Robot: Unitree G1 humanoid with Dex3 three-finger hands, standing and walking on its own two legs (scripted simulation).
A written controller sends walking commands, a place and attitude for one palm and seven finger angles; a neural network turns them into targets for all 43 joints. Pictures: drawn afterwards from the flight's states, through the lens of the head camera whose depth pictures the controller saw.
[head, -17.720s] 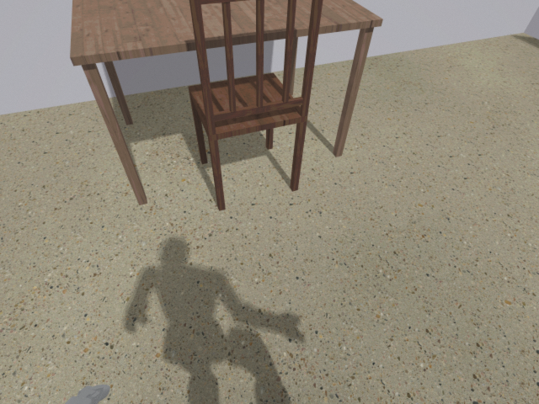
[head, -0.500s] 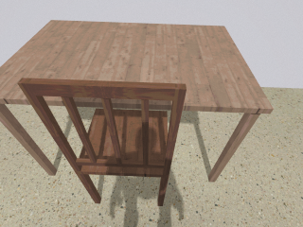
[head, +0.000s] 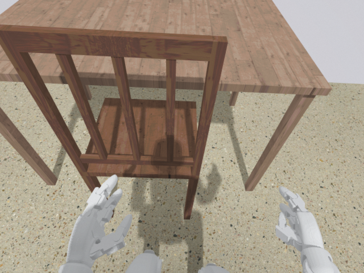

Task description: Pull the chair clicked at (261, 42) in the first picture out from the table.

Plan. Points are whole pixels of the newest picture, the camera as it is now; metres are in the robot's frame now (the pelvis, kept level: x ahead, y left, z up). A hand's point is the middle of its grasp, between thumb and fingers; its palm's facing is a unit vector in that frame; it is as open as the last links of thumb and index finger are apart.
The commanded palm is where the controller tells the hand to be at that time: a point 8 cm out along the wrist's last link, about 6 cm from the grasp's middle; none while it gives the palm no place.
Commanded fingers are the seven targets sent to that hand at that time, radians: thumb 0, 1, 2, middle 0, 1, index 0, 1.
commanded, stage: raise the hand toward the chair's back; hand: left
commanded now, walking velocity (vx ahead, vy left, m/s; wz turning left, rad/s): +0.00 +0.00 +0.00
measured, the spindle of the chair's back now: (129, 118) +0.48 +0.18 +0.05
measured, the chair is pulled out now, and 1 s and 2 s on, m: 0.00 0.00 0.00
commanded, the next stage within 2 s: aim the fingers beside a spindle in 1.66 s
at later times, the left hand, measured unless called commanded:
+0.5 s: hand (89, 207) +0.23 +0.20 +0.05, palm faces +0.13 -0.99 -0.04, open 13.7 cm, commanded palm +0.20 +0.25 +0.04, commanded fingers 0.00 -0.22 0.42 -0.09 -0.12 -0.09 -0.12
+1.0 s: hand (77, 203) +0.24 +0.23 +0.04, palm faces +0.02 -1.00 -0.03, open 16.8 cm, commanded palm +0.22 +0.29 +0.05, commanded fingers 0.00 -0.50 0.30 -0.06 -0.08 -0.06 -0.08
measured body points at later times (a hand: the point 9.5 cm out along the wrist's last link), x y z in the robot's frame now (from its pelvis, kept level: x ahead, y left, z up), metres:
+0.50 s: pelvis +0.01 +0.02 +0.00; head +0.07 +0.02 +0.45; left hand +0.22 +0.26 +0.05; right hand +0.16 -0.22 -0.09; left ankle +0.06 +0.12 -0.65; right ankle +0.02 -0.08 -0.65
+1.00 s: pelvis +0.01 +0.04 +0.00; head +0.07 +0.06 +0.45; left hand +0.23 +0.29 +0.04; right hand +0.22 -0.17 -0.06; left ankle +0.06 +0.12 -0.65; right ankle +0.02 -0.08 -0.65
